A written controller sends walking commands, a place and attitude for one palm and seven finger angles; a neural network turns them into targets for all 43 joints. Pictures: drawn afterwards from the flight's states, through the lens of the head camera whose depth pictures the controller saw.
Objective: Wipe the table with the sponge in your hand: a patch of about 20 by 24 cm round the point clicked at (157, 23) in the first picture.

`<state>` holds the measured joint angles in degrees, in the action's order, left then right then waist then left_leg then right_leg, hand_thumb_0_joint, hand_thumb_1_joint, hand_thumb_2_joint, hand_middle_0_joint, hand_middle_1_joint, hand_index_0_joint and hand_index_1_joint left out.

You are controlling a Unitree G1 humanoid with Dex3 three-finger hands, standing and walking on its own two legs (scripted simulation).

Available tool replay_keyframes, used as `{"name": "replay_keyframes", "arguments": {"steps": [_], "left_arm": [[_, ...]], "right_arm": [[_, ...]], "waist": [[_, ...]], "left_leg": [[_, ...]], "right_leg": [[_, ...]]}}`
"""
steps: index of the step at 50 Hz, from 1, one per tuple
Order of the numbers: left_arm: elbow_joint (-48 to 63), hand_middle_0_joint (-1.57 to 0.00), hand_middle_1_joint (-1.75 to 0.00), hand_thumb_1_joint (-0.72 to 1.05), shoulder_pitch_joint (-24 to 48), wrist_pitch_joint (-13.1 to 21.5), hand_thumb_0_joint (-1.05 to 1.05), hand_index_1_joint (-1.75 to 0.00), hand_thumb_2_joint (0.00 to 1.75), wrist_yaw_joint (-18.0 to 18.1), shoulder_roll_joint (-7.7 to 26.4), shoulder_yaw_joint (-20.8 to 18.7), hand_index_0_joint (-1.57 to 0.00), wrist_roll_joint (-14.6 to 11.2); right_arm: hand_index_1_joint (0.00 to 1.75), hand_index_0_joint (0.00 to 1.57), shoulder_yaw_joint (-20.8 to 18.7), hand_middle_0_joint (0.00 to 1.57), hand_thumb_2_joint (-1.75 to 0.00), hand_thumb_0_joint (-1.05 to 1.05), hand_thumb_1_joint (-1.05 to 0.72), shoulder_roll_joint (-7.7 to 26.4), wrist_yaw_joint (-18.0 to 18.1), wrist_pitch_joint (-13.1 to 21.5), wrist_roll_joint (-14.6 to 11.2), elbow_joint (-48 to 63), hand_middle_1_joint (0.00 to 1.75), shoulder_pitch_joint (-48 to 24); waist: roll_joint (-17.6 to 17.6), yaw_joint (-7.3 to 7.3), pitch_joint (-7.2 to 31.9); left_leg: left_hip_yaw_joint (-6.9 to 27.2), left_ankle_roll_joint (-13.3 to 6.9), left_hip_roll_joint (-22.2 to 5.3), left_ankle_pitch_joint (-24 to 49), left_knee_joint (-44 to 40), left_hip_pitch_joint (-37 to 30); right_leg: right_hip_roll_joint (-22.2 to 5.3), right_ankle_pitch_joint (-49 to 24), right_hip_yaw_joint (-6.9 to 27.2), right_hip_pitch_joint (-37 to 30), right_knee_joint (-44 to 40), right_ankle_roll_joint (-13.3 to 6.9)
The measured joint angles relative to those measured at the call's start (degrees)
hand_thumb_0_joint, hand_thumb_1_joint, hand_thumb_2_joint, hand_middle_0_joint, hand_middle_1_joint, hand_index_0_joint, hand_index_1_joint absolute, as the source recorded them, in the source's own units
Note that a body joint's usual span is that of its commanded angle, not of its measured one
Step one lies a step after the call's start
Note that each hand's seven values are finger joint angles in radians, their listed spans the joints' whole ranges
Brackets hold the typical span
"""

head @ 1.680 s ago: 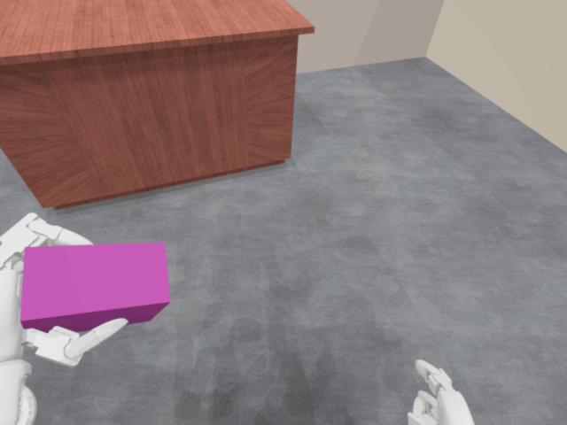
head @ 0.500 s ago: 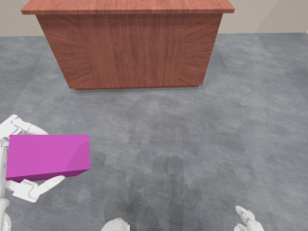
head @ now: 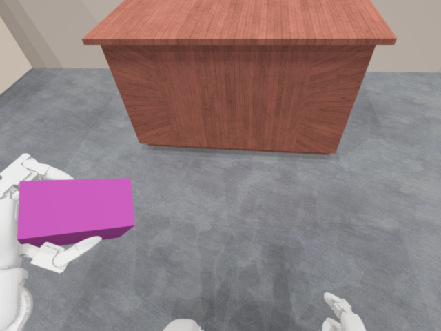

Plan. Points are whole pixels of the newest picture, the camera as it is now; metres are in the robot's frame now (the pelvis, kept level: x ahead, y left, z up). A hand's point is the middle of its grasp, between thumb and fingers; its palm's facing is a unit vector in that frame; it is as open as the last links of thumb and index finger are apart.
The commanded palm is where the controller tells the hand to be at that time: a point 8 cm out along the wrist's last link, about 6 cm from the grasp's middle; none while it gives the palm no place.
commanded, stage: walk to a spot facing it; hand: left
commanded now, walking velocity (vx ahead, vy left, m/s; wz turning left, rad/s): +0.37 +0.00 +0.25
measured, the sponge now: (94, 212) +0.23 +0.20 +0.17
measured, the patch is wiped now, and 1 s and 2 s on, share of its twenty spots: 0.00 0.00 0.00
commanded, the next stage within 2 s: none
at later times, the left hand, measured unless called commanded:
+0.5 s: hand (86, 137) +0.36 +0.26 +0.19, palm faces +0.48 -0.77 -0.41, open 10.5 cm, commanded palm +0.28 +0.29 +0.20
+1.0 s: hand (121, 103) +0.45 +0.23 +0.19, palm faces +0.57 -0.68 -0.47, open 10.5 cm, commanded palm +0.37 +0.27 +0.20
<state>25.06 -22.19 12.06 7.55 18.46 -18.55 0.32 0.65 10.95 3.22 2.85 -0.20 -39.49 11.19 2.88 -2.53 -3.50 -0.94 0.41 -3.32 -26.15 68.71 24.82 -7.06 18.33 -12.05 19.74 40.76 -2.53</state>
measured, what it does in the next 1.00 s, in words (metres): walks ahead, turning left: left foot, then right foot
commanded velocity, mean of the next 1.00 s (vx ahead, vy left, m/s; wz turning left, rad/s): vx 0.36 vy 0.00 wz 0.36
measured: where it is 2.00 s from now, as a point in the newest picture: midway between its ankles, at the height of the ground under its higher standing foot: (250, 268)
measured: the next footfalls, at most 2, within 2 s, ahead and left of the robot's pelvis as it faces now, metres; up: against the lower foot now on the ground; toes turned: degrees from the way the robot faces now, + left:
left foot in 0.36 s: +0.19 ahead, +0.13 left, +0.00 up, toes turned +13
right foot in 0.68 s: +0.31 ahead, -0.14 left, +0.00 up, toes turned -3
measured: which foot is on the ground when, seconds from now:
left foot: up 0.00-0.34, down 0.36-0.68, up 0.70-1.00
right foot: down 0.00-0.36, up 0.38-0.66, down 0.68-1.00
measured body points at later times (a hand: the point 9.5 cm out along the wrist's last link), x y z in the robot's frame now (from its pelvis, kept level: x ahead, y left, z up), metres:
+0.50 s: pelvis +0.14 +0.00 +0.01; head +0.17 +0.00 +0.46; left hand +0.32 +0.29 +0.21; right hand +0.33 -0.21 -0.08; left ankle +0.15 +0.12 -0.72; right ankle +0.12 -0.12 -0.65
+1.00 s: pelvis +0.30 -0.05 +0.02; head +0.35 -0.04 +0.47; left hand +0.42 +0.26 +0.22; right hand +0.53 -0.26 -0.07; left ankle +0.33 +0.12 -0.67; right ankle +0.27 -0.14 -0.72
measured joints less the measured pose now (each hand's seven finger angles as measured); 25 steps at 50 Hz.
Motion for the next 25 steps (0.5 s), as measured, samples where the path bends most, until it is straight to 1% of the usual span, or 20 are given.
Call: {"name": "replay_keyframes", "arguments": {"steps": [1,2,3,5,7,9,12,15,17,18,19,20,21,22,23,24,25], "left_arm": [[-1.2,-0.69,-1.34,-0.52,-0.1,-0.1,-0.01,-1.34,0.98,-0.2,-0.5,0.0,-0.69,0.0],[-1.9,-0.69,-1.34,-0.52,-0.6,-0.3,-0.01,-1.34,0.98,-0.3,-0.6,-0.1,-0.69,0.1],[-2.2,-0.69,-1.34,-0.52,-1.2,-0.4,-0.01,-1.34,0.98,-0.4,-0.5,-0.2,-0.69,0.1],[-1.7,-0.69,-1.34,-0.52,-2.4,-0.5,-0.01,-1.34,0.98,-0.4,0.2,-0.2,-0.69,0.1],[0.4,-0.69,-1.34,-0.52,-3.5,-0.4,-0.01,-1.34,0.98,-0.1,1.3,-0.4,-0.69,0.1],[3.4,-0.69,-1.34,-0.52,-4.7,0.1,-0.01,-1.34,0.98,0.4,2.3,-0.6,-0.69,-0.1],[8.1,-0.69,-1.34,-0.52,-6.5,0.9,-0.01,-1.34,0.98,1.4,3.4,-1.4,-0.69,-0.4],[10.7,-0.69,-1.34,-0.52,-7.5,1.3,-0.01,-1.34,0.98,2.4,4.0,-2.3,-0.69,-0.8],[11.3,-0.69,-1.34,-0.52,-7.6,1.3,-0.01,-1.34,0.98,3.0,4.1,-3.0,-0.69,-1.1],[11.1,-0.69,-1.34,-0.52,-7.2,1.3,-0.01,-1.34,0.98,3.3,4.1,-3.5,-0.69,-1.2],[10.0,-0.69,-1.34,-0.52,-6.0,1.3,-0.01,-1.34,0.98,3.5,4.2,-3.8,-0.69,-1.3],[8.4,-0.69,-1.34,-0.52,-4.4,1.2,-0.01,-1.34,0.98,3.5,4.2,-3.9,-0.69,-1.1],[6.4,-0.69,-1.34,-0.52,-3.0,1.1,-0.01,-1.34,0.98,3.3,4.3,-3.8,-0.69,-0.8],[4.6,-0.69,-1.34,-0.52,-1.7,0.6,-0.01,-1.34,0.98,2.8,4.4,-3.6,-0.69,-0.7],[3.5,-0.69,-1.34,-0.52,-0.8,-0.1,-0.01,-1.34,0.98,2.4,4.4,-3.4,-0.69,-0.6],[2.9,-0.69,-1.34,-0.52,-0.5,-0.6,-0.01,-1.34,0.98,2.1,4.3,-3.3,-0.69,-0.6],[3.0,-0.69,-1.34,-0.52,-0.7,-0.9,-0.01,-1.34,0.98,1.9,4.0,-3.1,-0.69,-0.7]], "right_arm": [[0.30,0.21,-0.3,0.21,-0.90,0.02,-0.90,0.8,0.0,-0.5,0.0,-0.4,0.30,-0.4],[0.30,0.21,-0.5,0.21,-0.90,0.02,-0.90,1.4,0.1,-0.9,0.0,-0.4,0.30,-0.6],[0.30,0.21,-0.8,0.21,-0.90,0.02,-0.90,1.9,0.1,-1.3,0.0,-0.1,0.30,-0.7],[0.30,0.21,-1.4,0.21,-0.90,0.02,-0.90,2.6,0.1,-1.5,0.1,1.0,0.30,-0.6],[0.30,0.21,-2.0,0.20,-0.90,0.02,-0.91,3.2,0.0,-1.2,0.1,2.3,0.30,-0.1],[0.30,0.20,-2.7,0.20,-0.90,0.02,-0.91,3.7,0.0,-0.9,0.2,3.8,0.30,0.4],[0.30,0.20,-3.6,0.20,-0.90,0.02,-0.91,4.2,0.1,-0.7,0.2,5.7,0.30,1.4],[0.30,0.20,-4.0,0.20,-0.90,0.02,-0.91,4.1,0.4,-0.8,0.2,6.9,0.30,2.3],[0.30,0.20,-3.9,0.20,-0.90,0.02,-0.91,4.1,0.8,-1.0,0.1,7.8,0.30,2.9],[0.30,0.20,-3.9,0.20,-0.90,0.02,-0.91,3.9,1.0,-0.9,0.1,8.1,0.30,2.7],[0.30,0.20,-4.0,0.20,-0.90,0.02,-0.91,3.0,1.2,-0.9,0.0,7.8,0.30,2.0],[0.30,0.20,-3.8,0.20,-0.90,0.02,-0.91,1.9,1.2,-0.8,0.0,7.4,0.30,1.2],[0.30,0.20,-3.3,0.20,-0.90,0.02,-0.91,0.8,1.0,-0.7,0.0,6.9,0.30,0.6],[0.30,0.20,-2.6,0.20,-0.90,0.02,-0.91,-0.3,0.8,-0.5,0.0,6.3,0.30,0.3],[0.30,0.20,-1.9,0.20,-0.90,0.02,-0.91,-1.3,0.4,-0.4,-0.2,5.9,0.30,0.0],[0.30,0.20,-1.3,0.20,-0.90,0.02,-0.91,-2.2,0.0,-0.1,-0.3,5.7,0.30,-0.1],[0.30,0.20,-0.7,0.20,-0.90,0.02,-0.91,-3.1,-0.3,0.1,-0.4,5.6,0.30,-0.1]], "waist": [[-0.2,0.27,-0.1],[-0.6,0.75,-0.1],[-0.9,1.34,-0.2],[-1.9,2.41,-0.3],[-3.3,3.03,-0.6],[-4.5,3.29,-0.9],[-5.7,3.15,-1.1],[-6.3,2.87,-0.5],[-6.2,2.52,0.4],[-6.0,2.47,0.7],[-6.6,2.59,0.4],[-6.7,2.79,0.1],[-6.6,3.13,0.2],[-6.3,3.46,0.4],[-5.8,3.69,0.6],[-5.4,3.77,0.8],[-4.9,3.74,0.8]], "left_leg": [[-0.8,0.2,0.3,1.6,3.1,1.9],[-1.6,0.4,0.3,3.0,4.5,3.4],[-2.2,0.6,0.1,4.3,4.5,4.6],[-3.4,0.8,-0.5,6.7,1.3,6.1],[-4.6,0.8,-1.2,7.8,-5.3,6.1],[-5.7,0.5,-1.8,8.2,-13.5,4.9],[-7.0,0.1,-2.0,7.7,-24.0,2.3],[-8.5,-0.1,-1.4,9.1,-31.9,-1.4],[-9.8,-0.6,-0.5,11.5,-37.4,-5.2],[-9.6,-1.3,-0.2,14.2,-38.5,-6.3],[-9.7,-1.5,0.2,14.2,-36.3,-6.1],[-9.5,-1.5,0.3,12.7,-34.4,-6.1],[-9.0,-1.4,0.3,11.4,-33.6,-6.3],[-8.3,-1.3,0.2,10.6,-33.7,-6.7],[-7.6,-1.2,0.0,10.3,-34.2,-7.1],[-6.9,-1.0,-0.2,10.4,-34.9,-7.6],[-6.4,-0.7,-0.5,10.5,-35.8,-8.1]], "right_leg": [[0.0,-0.4,-0.1,-1.0,-1.5,0.0],[0.0,-0.8,-0.4,-2.1,-3.2,0.0],[0.1,-1.3,-0.7,-3.2,-5.0,0.0],[0.3,-2.1,-1.6,-5.2,-8.6,-0.1],[0.4,-2.7,-2.2,-6.8,-11.4,-0.3],[0.5,-2.7,-2.7,-8.0,-13.1,-0.2],[0.6,-1.4,-3.1,-9.3,-13.6,0.2],[0.3,1.4,-3.4,-10.5,-11.8,1.1],[-0.2,4.7,-3.2,-10.4,-7.8,2.1],[-0.7,6.8,-2.7,-9.3,-3.6,2.5],[-1.1,9.0,-0.4,-7.4,2.7,2.9],[-0.3,11.3,2.4,-4.9,9.9,3.0],[0.7,12.5,4.4,-2.3,16.4,3.2],[1.5,12.7,5.5,0.3,21.2,3.4],[1.9,12.2,6.1,2.6,24.0,3.7],[1.9,11.3,6.3,4.7,24.8,4.0],[1.6,10.1,6.3,6.2,23.8,4.2]]}}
